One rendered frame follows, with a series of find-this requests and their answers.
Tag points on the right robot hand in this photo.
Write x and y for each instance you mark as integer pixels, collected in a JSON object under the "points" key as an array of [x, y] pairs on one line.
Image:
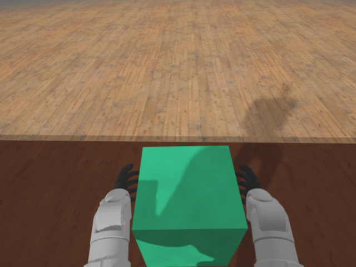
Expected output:
{"points": [[250, 182]]}

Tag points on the robot left forearm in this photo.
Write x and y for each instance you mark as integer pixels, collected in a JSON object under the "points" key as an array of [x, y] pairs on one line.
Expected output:
{"points": [[111, 231]]}

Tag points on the carton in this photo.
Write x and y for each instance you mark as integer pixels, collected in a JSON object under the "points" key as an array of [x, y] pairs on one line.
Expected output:
{"points": [[188, 209]]}

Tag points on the robot right forearm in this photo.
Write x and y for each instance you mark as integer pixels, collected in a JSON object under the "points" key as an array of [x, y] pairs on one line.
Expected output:
{"points": [[272, 235]]}

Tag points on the left robot hand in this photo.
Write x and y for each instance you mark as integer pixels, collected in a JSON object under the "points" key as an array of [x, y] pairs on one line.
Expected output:
{"points": [[122, 178]]}

